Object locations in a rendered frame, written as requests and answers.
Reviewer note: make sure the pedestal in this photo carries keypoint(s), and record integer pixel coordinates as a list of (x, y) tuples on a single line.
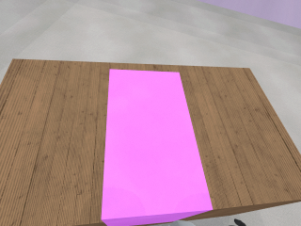
[(53, 117)]

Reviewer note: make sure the carton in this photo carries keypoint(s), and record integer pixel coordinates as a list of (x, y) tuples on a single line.
[(152, 169)]

